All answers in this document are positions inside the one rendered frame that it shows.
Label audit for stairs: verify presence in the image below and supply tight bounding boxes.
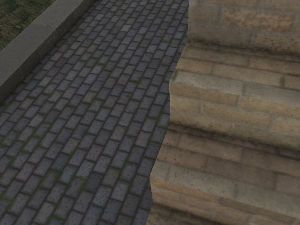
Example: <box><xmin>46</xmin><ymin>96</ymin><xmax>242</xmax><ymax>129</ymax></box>
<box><xmin>146</xmin><ymin>0</ymin><xmax>300</xmax><ymax>225</ymax></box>

